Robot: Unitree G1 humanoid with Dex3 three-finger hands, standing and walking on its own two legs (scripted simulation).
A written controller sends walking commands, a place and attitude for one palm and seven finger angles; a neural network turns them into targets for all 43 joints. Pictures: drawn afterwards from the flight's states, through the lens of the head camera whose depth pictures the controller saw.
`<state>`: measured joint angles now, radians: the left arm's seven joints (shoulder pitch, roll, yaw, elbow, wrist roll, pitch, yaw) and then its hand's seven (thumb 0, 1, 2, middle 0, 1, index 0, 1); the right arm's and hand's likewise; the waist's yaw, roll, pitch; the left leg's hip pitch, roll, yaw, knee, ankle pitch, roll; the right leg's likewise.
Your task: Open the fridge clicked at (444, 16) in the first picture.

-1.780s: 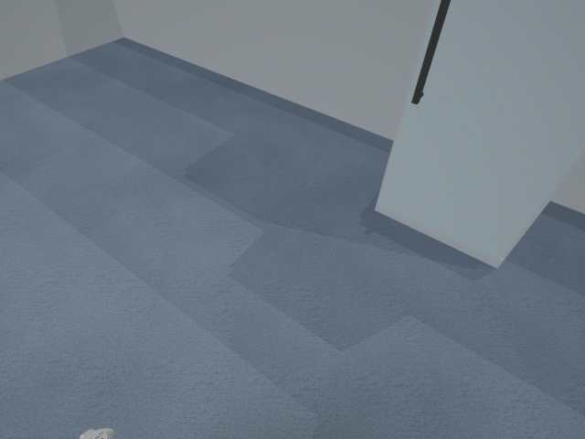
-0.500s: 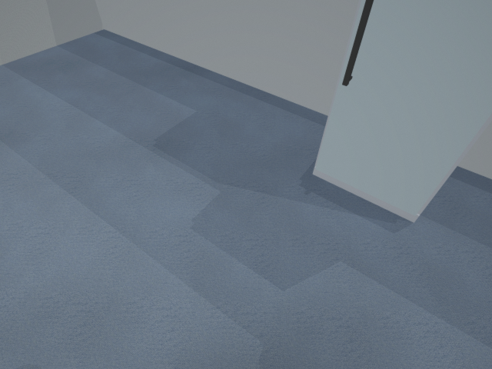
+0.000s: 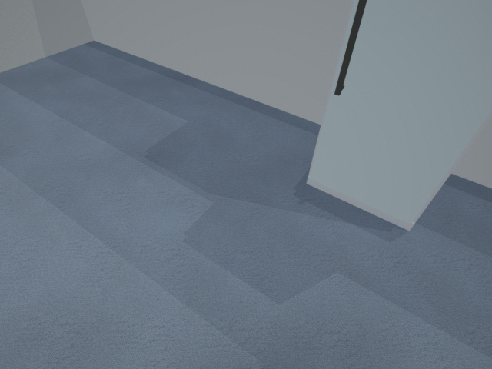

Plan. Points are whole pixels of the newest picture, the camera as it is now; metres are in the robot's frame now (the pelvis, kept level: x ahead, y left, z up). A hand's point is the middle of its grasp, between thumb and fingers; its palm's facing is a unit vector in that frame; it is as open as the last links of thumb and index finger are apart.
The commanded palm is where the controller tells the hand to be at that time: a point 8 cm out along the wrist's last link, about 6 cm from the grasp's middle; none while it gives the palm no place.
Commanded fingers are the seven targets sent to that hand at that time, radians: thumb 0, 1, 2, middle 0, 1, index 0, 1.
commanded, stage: walk to a spot facing it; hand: left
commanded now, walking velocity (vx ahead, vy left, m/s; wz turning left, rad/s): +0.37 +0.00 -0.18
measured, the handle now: (353, 40) +1.18 -0.31 +0.08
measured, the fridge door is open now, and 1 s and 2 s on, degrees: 0 0 0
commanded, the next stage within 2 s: turn to face it in 0.74 s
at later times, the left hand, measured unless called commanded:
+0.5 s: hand (183, 322) +0.25 +0.15 -0.18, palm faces -0.04 -0.97 -0.23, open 7.3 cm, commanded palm none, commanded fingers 0.00 0.90 0.90 -0.20 -0.30 -0.20 -0.30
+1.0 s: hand (185, 253) +0.41 +0.18 -0.18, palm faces -0.09 -0.98 -0.16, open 7.4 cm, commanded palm none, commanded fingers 0.00 0.90 0.90 -0.20 -0.30 -0.20 -0.30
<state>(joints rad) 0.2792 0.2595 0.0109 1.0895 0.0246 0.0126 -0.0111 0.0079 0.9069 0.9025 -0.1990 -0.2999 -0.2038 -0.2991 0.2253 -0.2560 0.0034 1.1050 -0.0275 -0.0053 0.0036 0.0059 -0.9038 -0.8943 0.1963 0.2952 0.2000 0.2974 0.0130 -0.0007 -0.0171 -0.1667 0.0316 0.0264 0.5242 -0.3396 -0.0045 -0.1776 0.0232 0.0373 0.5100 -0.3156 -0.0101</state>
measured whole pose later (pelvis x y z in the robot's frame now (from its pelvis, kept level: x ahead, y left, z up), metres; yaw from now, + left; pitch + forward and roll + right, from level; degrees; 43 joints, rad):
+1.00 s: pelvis +0.39 +0.00 +0.01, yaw -10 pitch -1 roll -1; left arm 0.29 0.17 0.08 1.07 0.03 0.01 0.00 0.01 0.91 0.90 -0.20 -0.30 -0.20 -0.30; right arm 0.22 -0.15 -0.05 1.03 -0.03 -0.08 -0.04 -0.03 -0.96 -0.89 0.20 0.30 0.20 0.30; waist 0.02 -0.04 0.06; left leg -0.19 0.08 0.27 0.47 -0.25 0.05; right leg -0.51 -0.08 -0.08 1.11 -0.32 0.02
